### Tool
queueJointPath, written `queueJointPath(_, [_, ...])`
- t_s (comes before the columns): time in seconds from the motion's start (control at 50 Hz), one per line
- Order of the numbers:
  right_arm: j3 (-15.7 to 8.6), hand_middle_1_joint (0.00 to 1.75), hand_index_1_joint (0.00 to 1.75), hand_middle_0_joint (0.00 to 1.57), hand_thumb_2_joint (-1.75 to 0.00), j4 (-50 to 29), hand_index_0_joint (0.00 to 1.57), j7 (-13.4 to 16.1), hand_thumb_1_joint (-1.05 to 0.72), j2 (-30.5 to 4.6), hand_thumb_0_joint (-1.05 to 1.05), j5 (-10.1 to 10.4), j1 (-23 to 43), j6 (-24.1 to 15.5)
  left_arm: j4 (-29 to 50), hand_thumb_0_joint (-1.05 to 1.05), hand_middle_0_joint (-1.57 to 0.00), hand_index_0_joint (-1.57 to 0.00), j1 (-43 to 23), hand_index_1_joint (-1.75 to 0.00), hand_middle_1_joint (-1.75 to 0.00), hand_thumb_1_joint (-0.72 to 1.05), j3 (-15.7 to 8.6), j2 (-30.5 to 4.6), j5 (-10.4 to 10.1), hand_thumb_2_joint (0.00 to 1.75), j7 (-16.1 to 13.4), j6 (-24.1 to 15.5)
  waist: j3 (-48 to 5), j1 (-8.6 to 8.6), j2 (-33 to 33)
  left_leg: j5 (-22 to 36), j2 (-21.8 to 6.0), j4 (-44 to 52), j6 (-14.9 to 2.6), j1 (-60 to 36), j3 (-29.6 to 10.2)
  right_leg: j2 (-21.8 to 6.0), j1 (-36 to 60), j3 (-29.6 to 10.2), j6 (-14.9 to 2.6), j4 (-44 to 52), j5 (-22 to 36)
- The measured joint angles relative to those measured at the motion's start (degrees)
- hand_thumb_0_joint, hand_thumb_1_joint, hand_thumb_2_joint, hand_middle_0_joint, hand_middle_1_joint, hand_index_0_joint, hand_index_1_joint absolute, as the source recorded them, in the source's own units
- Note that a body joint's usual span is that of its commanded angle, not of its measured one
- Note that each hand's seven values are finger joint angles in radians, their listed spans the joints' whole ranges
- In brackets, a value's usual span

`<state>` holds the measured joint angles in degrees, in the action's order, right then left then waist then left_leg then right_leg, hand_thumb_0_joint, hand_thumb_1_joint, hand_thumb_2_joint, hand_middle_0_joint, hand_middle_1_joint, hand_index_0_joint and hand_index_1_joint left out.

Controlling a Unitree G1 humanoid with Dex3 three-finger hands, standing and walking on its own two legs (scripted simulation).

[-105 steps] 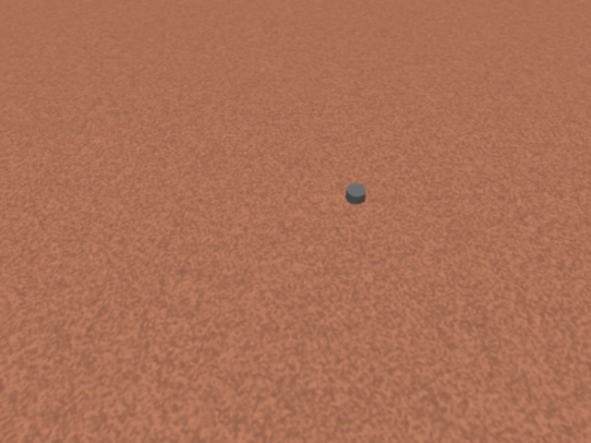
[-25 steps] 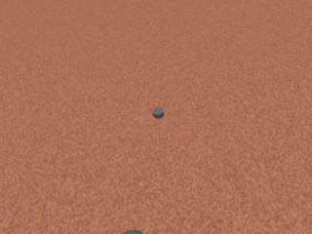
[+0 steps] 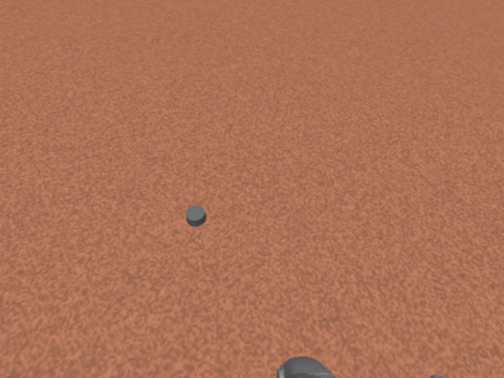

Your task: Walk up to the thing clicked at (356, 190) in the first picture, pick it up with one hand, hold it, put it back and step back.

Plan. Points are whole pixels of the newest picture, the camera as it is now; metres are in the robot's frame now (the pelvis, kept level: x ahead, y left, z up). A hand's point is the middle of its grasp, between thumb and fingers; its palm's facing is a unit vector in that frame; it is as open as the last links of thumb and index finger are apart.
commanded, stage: walk up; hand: left
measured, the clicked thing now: (195, 215) +0.88 +0.21 -0.75
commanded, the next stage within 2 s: none
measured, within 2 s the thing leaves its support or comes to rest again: neither
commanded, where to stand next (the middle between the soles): +0.49 +0.00 m, yaw -2 degrees
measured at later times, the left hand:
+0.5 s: hand (136, 301) +0.27 +0.22 -0.12, palm faces -0.08 -0.91 -0.40, open 7.4 cm
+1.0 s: hand (124, 236) +0.42 +0.28 -0.14, palm faces -0.11 -0.93 -0.35, open 7.4 cm
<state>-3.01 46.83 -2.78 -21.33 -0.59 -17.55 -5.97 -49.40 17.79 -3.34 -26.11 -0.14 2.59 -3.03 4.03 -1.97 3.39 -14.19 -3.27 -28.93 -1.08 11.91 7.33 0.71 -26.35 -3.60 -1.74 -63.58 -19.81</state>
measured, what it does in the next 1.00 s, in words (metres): walks ahead: right foot, then left foot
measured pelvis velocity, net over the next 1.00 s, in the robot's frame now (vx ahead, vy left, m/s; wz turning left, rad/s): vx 0.35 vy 0.01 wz -0.06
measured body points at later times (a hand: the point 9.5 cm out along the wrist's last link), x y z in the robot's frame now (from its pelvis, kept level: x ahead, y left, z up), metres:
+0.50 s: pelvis +0.19 -0.05 +0.00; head +0.21 -0.08 +0.45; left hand +0.27 +0.26 -0.09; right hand +0.24 -0.36 -0.13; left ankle +0.23 +0.12 -0.67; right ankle +0.21 -0.15 -0.74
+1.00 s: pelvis +0.35 +0.01 +0.00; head +0.36 +0.03 +0.45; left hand +0.43 +0.33 -0.12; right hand +0.38 -0.31 -0.10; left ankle +0.37 +0.11 -0.74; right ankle +0.41 -0.15 -0.69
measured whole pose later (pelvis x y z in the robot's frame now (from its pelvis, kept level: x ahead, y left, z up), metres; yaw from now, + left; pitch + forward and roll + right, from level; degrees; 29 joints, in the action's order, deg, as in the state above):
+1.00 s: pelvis +0.35 +0.01 +0.00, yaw -3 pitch -3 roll +0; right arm -2.1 46.7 -3.2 -22.2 -0.5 -19.2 -4.2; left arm -49.9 18.0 -2.9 -25.1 0.5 2.7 -2.9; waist 4.4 -1.2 2.3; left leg -14.1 -0.7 -28.0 -2.4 11.4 4.0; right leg -4.2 -27.6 0.1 -0.3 -51.0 -18.1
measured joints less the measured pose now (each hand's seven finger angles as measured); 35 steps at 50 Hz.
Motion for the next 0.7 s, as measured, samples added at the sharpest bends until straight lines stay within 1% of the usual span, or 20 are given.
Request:
queueJointPath(0.06, [0.26,0.3,0.3,0.21,-0.9,0.29,0.2,0.09,-0.91,-0.57,0.01,-0.15,-2.32,0.36,1.08,0.01,-0.2,-0.2,-1.63,-0.3,-0.3,0.91,-0.47,-0.2,-0.11,0.9,0.59,0.24,0.2,-0.19,-0.32,-1.15,0.4,2.19,0.04,-3.55,0.66,-2.16,-2.87,-0.14,1.09,6.75,2.44])
queueJointPath(0.1, [0.23,0.3,0.3,0.21,-0.9,0.48,0.2,0.06,-0.91,-1.18,0.01,-0.27,-3.21,0.68,1.55,0.01,-0.2,-0.2,-2.6,-0.3,-0.3,0.91,-0.56,0.05,0.11,0.9,1.12,0.49,0.56,-0.27,-0.82,-2.3,0.53,2.85,0.28,-5.44,1.34,-3.56,-3.81,0.57,1.46,12.47,4.39])
queueJointPath(0.16, [-0.05,0.3,0.3,0.21,-0.9,0.54,0.2,0.0,-0.9,-2.33,0.01,-0.3,-4.06,1.08,1.65,0.01,-0.2,-0.2,-3.88,-0.3,-0.3,0.91,-0.42,0.86,0.43,0.9,1.9,0.71,1.05,-0.81,-2.17,-4.95,0.36,2.1,1.12,-7.41,1.96,-4.93,-2.83,2.48,1.17,21.66,8.87])
queueJointPath(0.22, [-0.34,0.3,0.3,0.21,-0.9,0.6,0.2,-0.05,-0.9,-3.23,0.01,-0.29,-4.75,1.81,1.31,0.01,-0.2,-0.2,-4.21,-0.3,-0.3,0.91,-0.22,1.58,0.65,0.9,2.28,0.53,0.44,-1.37,-3.44,-9.14,-0.18,-0.86,2.19,-8.55,2.38,-4.69,0.44,4.12,0.43,27.39,11.43])
queueJointPath(0.24, [-0.4,0.3,0.3,0.21,-0.9,0.56,0.2,-0.05,-0.9,-3.39,0.01,-0.26,-5.14,2.08,1.22,0.01,-0.2,-0.2,-4.06,-0.3,-0.3,0.91,-0.2,1.63,0.77,0.9,2.31,0.3,-0.07,-1.44,-3.74,-11.07,-0.52,-2.71,2.56,-8.61,2.39,-4.25,2.18,4.66,0.23,28.97,11.6])
queueJointPath(0.26, [-0.53,0.3,0.3,0.21,-0.9,0.78,0.2,0.04,-0.9,-3.81,0.01,-0.26,-5.04,2.38,0.84,0.01,-0.2,-0.2,-4.43,-0.3,-0.3,0.91,-0.35,2.31,0.89,0.9,2.1,-0.03,0.07,-1.26,-5.36,-13.23,-2.11,-5.81,2.2,-8.21,2.06,-2.96,2.85,5.4,0.47,28.25,10.48])
queueJointPath(0.28, [-0.62,0.3,0.3,0.21,-0.9,1.11,0.2,0.26,-0.91,-3.86,0.01,-0.21,-4.67,2.78,0.85,0.01,-0.2,-0.2,-4.83,-0.3,-0.3,0.91,-0.39,2.9,1.01,0.9,1.84,-0.42,0.55,-1.17,-6.87,-14.11,-3.68,-10.7,0.94,-6.76,0.67,-1.79,3.19,6.35,0.36,26.69,8.79])
queueJointPath(0.3, [-0.48,0.3,0.3,0.21,-0.9,1.33,0.2,0.44,-0.91,-3.41,0.01,-0.11,-4.31,3.22,1.29,0.01,-0.2,-0.2,-4.98,-0.3,-0.3,0.91,-0.28,3.13,1.01,0.9,1.54,-0.9,0.86,-0.88,-7.08,-14.35,-3.42,-17.08,0.23,-4.32,-1.67,-1.51,3.42,6.69,0.15,25.21,7.17])
queueJointPath(0.34, [0.35,0.3,0.3,0.2,-0.9,1.78,0.2,0.52,-0.91,-2.59,0.01,-0.2,-3.41,3.96,2.06,0.01,-0.2,-0.2,-4.79,-0.3,-0.3,0.91,0.12,3.56,0.45,0.9,1.07,-1.59,1.16,0.54,-6.04,-14.92,-0.96,-28.68,-0.3,0.91,-4.3,-1.89,4.74,5.9,-0.4,24.68,5.48])
queueJointPath(0.38, [0.83,0.3,0.3,0.2,-0.9,2.01,0.2,0.42,-0.91,-2.49,0.01,0.16,-2.23,4.16,2.32,0.01,-0.2,-0.2,-3.94,-0.3,-0.3,0.91,0.61,4.43,-0.16,0.9,0.49,-1.83,1.23,1.56,-5.95,-12.65,0.22,-34.69,-0.66,5.96,-5.87,-1.92,7.35,5.39,-0.47,27.42,5.77])
queueJointPath(0.4, [0.87,0.3,0.3,0.2,-0.9,1.84,0.2,0.32,-0.91,-2.55,0.01,0.4,-1.62,4.18,2.3,0.01,-0.2,-0.2,-3.31,-0.3,-0.3,0.91,0.85,4.78,-0.33,0.9,0.21,-1.89,1.23,1.87,-6.15,-11.02,0.18,-35.31,-0.74,8.15,-6.51,-1.73,8.75,5.26,-0.34,29.23,6.2])
queueJointPath(0.46, [0.55,0.3,0.3,0.2,-0.9,0.7,0.2,-0.18,-0.91,-2.89,0.01,0.48,0.08,4.07,1.78,0.01,-0.2,-0.2,-1.17,-0.3,-0.3,0.9,1.31,5.17,-0.29,0.9,-0.27,-1.98,1.11,2.5,-6.85,-5.74,-0.79,-33.32,-0.39,13.66,-8.31,-0.7,11.98,4.75,-0.45,33.75,7.17])
queueJointPath(0.52, [-0.23,0.3,0.3,0.2,-0.9,0.13,0.2,-0.68,-0.91,-3.4,0.01,0.25,0.95,4.18,1.24,0.01,-0.2,-0.2,0.63,-0.3,-0.3,0.9,1.39,5.08,0.01,0.9,-0.44,-1.94,0.94,2.55,-7.54,-1.2,-1.68,-29.6,0.61,17.3,-9.49,0.2,14.54,4.92,-0.36,36.64,7.12])
queueJointPath(0.56, [-0.73,0.3,0.3,0.2,-0.9,0.42,0.2,-1.02,-0.91,-3.67,0.01,-0.08,1.02,4.5,1.13,0.01,-0.2,-0.2,1.62,-0.3,-0.3,0.9,1.19,4.77,0.41,0.9,-0.45,-1.92,0.43,2.61,-7.7,0.11,-2.24,-25.38,1.36,18.32,-9.22,0.54,15.8,5.33,-0.36,37.69,6.46])
queueJointPath(0.6, [-1.07,0.3,0.3,0.2,-0.9,1.03,0.2,-1.38,-0.91,-3.8,0.01,-0.54,0.95,4.75,1.27,0.01,-0.2,-0.2,2.4,-0.3,-0.3,0.9,0.86,4.17,0.77,0.9,-0.42,-2.0,0.0,2.9,-7.53,0.61,-2.7,-20.04,1.76,18.09,-8.5,0.7,16.76,5.74,-0.23,37.86,5.27])
queueJointPath(0.66, [-1.21,0.3,0.3,0.2,-0.9,1.84,0.2,-1.74,-0.91,-3.67,0.01,-0.99,0.95,4.54,1.54,0.01,-0.2,-0.2,3.16,-0.3,-0.3,0.9,0.41,2.82,0.91,0.9,-0.5,-2.17,-0.18,3.53,-6.64,1.31,-2.76,-11.81,1.56,15.71,-7.7,0.52,17.72,6.21,0.73,36.18,2.45])
queueJointPath(0.7, [-1.26,0.3,0.3,0.2,-0.9,2.1,0.2,-1.84,-0.91,-3.4,0.01,-1.14,1.07,4.09,1.42,0.01,-0.2,-0.2,3.56,-0.3,-0.3,0.9,0.24,1.78,0.86,0.9,-0.57,-1.96,-0.39,3.61,-5.61,1.62,-2.17,-7.04,0.8,12.91,-6.86,-0.13,18.01,6.43,1.66,33.65,-0.36])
